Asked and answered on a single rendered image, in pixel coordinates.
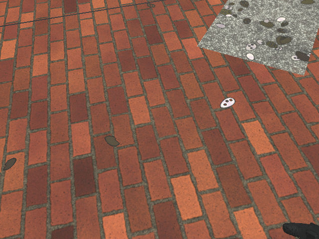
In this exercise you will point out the right robot hand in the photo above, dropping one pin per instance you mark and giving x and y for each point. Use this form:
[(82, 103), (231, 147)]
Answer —
[(302, 230)]

